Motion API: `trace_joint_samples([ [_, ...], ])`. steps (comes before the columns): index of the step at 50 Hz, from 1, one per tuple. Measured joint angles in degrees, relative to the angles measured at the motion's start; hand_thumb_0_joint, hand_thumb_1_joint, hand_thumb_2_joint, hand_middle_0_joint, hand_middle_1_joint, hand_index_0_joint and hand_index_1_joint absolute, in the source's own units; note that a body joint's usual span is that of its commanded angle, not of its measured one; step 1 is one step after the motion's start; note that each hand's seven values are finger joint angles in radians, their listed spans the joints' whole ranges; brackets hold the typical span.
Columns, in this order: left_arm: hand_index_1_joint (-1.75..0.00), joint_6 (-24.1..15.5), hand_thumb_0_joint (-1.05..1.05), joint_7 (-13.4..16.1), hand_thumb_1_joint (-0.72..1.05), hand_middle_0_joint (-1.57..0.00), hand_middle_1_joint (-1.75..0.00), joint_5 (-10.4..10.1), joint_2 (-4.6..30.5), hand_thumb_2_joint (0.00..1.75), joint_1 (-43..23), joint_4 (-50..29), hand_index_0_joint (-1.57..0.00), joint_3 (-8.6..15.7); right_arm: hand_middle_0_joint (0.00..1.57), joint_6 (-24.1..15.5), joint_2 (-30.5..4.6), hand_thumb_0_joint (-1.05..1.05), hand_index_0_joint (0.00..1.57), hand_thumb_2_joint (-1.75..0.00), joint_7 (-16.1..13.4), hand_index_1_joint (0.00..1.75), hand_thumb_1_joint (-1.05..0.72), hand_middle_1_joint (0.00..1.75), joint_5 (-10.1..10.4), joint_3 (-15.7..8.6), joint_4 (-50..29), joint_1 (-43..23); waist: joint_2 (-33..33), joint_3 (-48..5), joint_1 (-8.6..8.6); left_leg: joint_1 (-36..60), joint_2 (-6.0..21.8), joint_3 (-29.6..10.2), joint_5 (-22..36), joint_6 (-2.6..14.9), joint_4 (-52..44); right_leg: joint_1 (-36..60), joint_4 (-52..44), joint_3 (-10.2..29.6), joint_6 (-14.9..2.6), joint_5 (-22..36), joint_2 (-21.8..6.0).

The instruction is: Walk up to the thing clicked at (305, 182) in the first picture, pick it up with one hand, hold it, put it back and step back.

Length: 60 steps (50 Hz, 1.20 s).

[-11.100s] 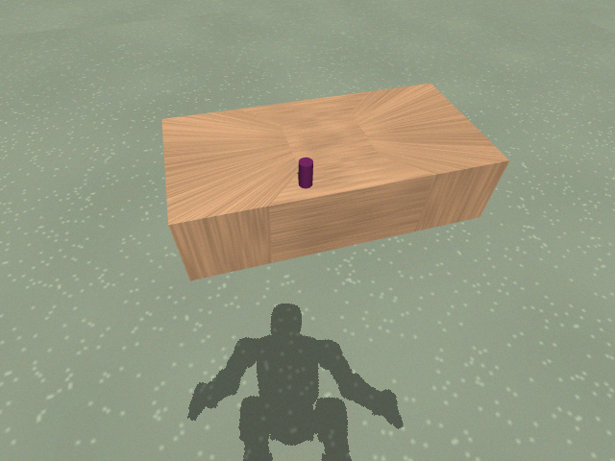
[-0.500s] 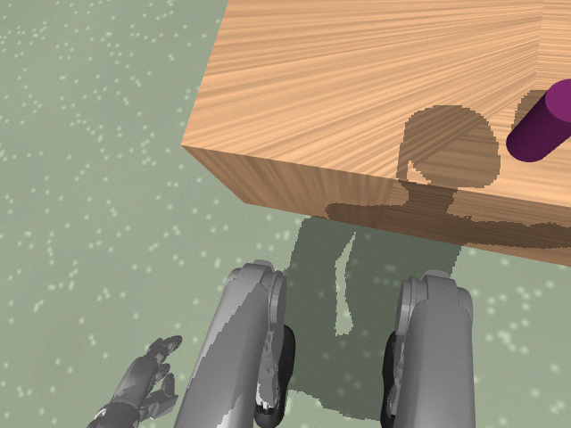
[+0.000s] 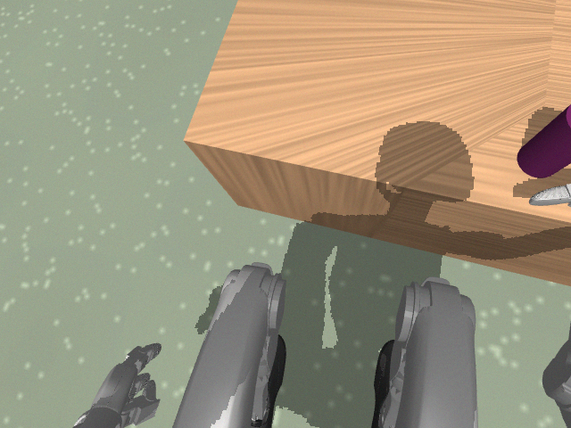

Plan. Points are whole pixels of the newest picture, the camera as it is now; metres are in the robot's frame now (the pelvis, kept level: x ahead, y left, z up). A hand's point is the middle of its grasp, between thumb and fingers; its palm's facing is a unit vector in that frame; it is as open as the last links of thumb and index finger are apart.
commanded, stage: close in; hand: right
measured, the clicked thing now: (562, 141) +0.48 -0.29 -0.01
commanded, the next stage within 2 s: rest palm in 0.16 s
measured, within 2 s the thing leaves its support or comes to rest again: leaves its support in 1.38 s
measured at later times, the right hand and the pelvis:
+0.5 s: hand (559, 144) +0.47 -0.29 -0.01, palm faces +0.22 +0.98 -0.01, open 16.5 cm; pelvis +0.00 +0.00 -0.01, yaw +0 degrees
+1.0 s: hand (561, 133) +0.48 -0.29 +0.00, palm faces +0.24 +0.97 -0.02, open 8.5 cm; pelvis +0.00 +0.00 +0.00, yaw -1 degrees
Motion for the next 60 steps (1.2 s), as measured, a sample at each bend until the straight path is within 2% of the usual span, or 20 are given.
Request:
trace_joint_samples([
  [5, -0.29, 0.77, 0.00, -0.32, 0.91, -0.20, -0.30, 0.18, -0.04, 0.88, -0.58, -0.37, -0.21, 0.30, 0.06, -0.35, 1.54, -0.01, 0.05, -0.04, -0.30, 0.04, 0.43, 0.03, 0.05, 0.34, -1.62, -0.04, 0.90, 0.63, -0.31, -0.47, 0.08, -0.04, -0.33, 0.25, 0.62, -0.32, 0.35, -0.02, 0.35, -0.20, 0.09],
  [9, -0.29, 1.41, 0.00, -0.46, 0.92, -0.20, -0.30, 0.57, -0.28, 0.88, -0.99, -0.04, -0.21, 0.57, 0.06, -0.42, 2.45, -0.01, 0.05, -0.05, -1.27, 0.04, 0.42, 0.04, -0.76, 1.04, -3.07, -0.26, 1.67, 1.18, -0.34, -0.64, 0.14, 0.02, -0.52, 0.45, 1.36, -0.43, 0.94, 0.09, 0.63, -0.29, 0.18],
  [15, -0.29, 2.32, 0.00, -0.59, 0.92, -0.20, -0.30, 0.90, -0.47, 0.88, -1.02, 0.25, -0.21, 0.90, 0.06, 0.02, 2.76, -0.01, 0.04, -0.06, -3.06, 0.05, 0.43, 0.04, -1.83, 2.17, -3.90, -1.16, 1.47, 1.38, -0.14, -0.78, 0.15, 0.16, -0.40, 0.39, 1.79, -0.71, 1.50, 0.30, 0.60, -0.16, 0.27],
  [22, -0.29, 2.94, 0.00, -0.78, 0.89, -0.20, -0.29, 0.76, -0.69, 0.90, -0.13, 0.50, -0.20, 0.70, 0.10, 0.42, 2.73, -0.01, 0.09, -0.08, -3.99, 0.08, 0.43, 0.08, -1.90, 2.84, -2.67, -1.40, 0.42, 1.22, 0.00, -0.87, 0.04, 0.01, 0.05, 0.01, 1.47, -0.91, 1.41, 0.15, 0.16, 0.15, 0.18],
  [40, -0.29, 3.84, 0.00, -0.79, 0.91, -0.20, -0.30, 0.61, -0.57, 0.90, 1.94, 0.51, -0.20, 0.59, 0.69, 0.98, 1.64, -0.01, 0.68, -0.30, -6.10, 0.49, 0.33, 0.48, -3.33, 3.10, -1.57, -4.19, 0.37, 1.19, 0.99, -0.77, 0.40, -0.09, -0.16, 0.03, 1.34, -0.98, 1.11, 0.01, 0.18, 0.29, 0.59],
  [51, -0.29, 3.92, 0.00, -0.70, 0.91, -0.20, -0.29, 0.43, -0.65, 0.90, 1.87, 0.39, -0.20, 1.11, 1.01, 1.18, 2.88, -0.01, 1.00, -0.57, -6.98, 0.80, 0.08, 0.79, -3.39, 3.66, -2.35, -3.15, 0.60, 0.75, 0.67, -0.15, 0.41, -0.03, 0.24, 0.29, 0.29, -0.16, -0.08, -0.04, 0.36, 0.63, 0.56],
  [53, -0.29, 3.89, 0.00, -0.66, 0.91, -0.20, -0.29, 0.52, -0.58, 0.90, 1.71, 0.45, -0.20, 1.20, 1.04, 1.01, 2.99, 0.00, 1.01, -0.63, -7.12, 0.84, 0.06, 0.84, -3.53, 3.83, -2.38, -3.17, 0.59, 0.85, 0.64, -0.14, 0.46, -0.07, 0.30, 0.30, 0.30, -0.14, -0.13, -0.09, 0.38, 0.75, 0.62],
  [60, -0.29, 3.93, 0.00, -0.48, 0.91, -0.20, -0.29, 0.50, -0.65, 0.89, 1.23, 0.55, -0.20, 1.33, 0.97, 1.10, 3.10, 0.01, 0.94, -0.88, -7.37, 0.97, 0.03, 0.97, -3.43, 3.86, -2.11, -3.36, 0.53, 0.96, 0.63, -0.21, 0.40, -0.08, 0.48, 0.31, 0.32, -0.12, -0.14, -0.09, 0.40, 0.88, 0.57],
])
